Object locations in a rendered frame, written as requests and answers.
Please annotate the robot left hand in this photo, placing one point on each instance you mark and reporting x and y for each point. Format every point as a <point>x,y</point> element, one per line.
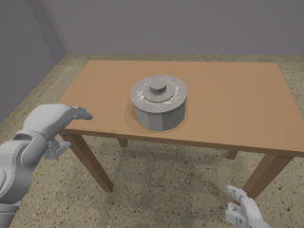
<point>48,120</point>

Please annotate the pot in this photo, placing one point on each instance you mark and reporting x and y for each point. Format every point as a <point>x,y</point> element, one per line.
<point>161,122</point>

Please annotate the table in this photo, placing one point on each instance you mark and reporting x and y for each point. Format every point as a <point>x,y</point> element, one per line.
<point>232,106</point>

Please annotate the robot right hand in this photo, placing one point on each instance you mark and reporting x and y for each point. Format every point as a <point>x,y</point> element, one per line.
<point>241,215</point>

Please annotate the lid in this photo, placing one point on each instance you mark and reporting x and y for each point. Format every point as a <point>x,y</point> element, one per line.
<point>168,101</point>

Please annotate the left robot forearm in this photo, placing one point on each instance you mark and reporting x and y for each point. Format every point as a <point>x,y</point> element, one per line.
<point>18,159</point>

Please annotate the knob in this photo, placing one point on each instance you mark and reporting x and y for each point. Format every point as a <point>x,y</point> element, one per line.
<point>158,86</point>

